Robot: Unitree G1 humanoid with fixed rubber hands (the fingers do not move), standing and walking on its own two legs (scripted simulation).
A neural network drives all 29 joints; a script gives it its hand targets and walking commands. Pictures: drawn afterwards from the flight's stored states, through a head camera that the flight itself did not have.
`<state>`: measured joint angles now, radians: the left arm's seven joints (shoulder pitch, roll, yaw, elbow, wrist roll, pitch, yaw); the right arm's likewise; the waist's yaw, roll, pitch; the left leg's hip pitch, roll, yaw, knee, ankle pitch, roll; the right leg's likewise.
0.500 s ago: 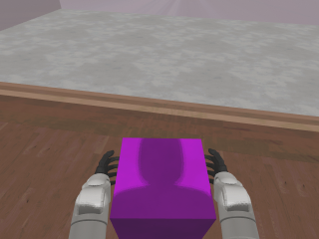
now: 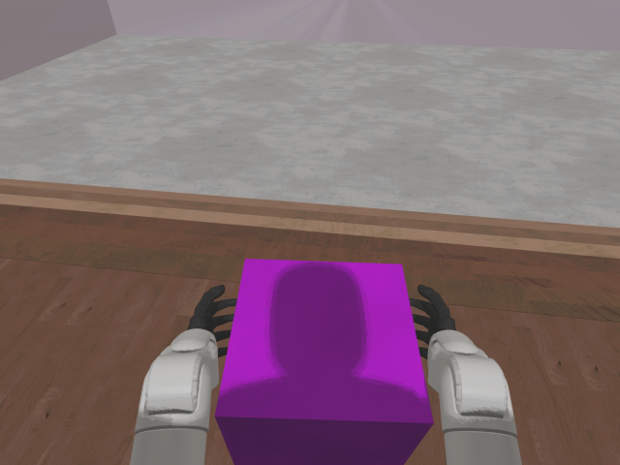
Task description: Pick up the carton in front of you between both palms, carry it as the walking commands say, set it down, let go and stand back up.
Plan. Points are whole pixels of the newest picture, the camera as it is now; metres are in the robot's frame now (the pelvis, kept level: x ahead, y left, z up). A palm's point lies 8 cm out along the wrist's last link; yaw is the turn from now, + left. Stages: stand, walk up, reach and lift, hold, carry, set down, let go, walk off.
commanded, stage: carry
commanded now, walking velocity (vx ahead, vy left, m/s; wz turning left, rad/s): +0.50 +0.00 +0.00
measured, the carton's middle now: (319, 375) +0.28 -0.01 +0.00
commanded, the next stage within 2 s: none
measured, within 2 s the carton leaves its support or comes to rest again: neither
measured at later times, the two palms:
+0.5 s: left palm (223, 224) +0.51 +0.15 +0.09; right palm (401, 228) +0.49 -0.15 +0.09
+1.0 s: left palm (254, 140) +0.83 +0.13 +0.09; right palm (380, 139) +0.83 -0.17 +0.09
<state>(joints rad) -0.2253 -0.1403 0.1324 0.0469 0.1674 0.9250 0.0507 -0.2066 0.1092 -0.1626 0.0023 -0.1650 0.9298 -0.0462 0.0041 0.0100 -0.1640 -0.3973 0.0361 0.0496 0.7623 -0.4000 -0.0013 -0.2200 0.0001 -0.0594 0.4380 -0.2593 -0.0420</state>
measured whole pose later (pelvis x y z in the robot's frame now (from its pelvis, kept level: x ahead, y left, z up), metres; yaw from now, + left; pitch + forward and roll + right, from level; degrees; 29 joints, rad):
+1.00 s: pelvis +0.56 -0.02 -0.01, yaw -1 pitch +4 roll +0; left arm -0.17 -0.13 0.11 -0.36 0.09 1.19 0.09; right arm -0.18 0.14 -0.12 -0.39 -0.11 1.19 -0.10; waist 0.03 0.01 -0.08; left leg -0.60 0.08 0.16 0.60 -0.09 0.03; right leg -0.01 -0.04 -0.23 0.32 -0.38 0.00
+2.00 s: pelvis +1.22 -0.02 -0.10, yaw -2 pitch +2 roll -3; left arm -0.70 0.00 0.20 0.06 0.01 1.19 0.14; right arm -0.68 0.04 -0.26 -0.02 -0.11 1.21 -0.12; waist 0.06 0.05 -0.02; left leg -0.52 0.00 0.10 0.51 0.39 0.09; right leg -0.18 0.07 -0.12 1.09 -0.72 -0.06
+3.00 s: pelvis +1.95 +0.03 -0.42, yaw -1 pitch +4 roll +0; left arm -0.57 -0.03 0.20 0.12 0.04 1.13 0.14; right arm -0.57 0.01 -0.17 0.15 -0.01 1.10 -0.15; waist -0.09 0.00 0.01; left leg -0.48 -0.08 0.12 0.87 -0.46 0.14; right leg -0.71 -0.01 0.08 1.31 -0.43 -0.02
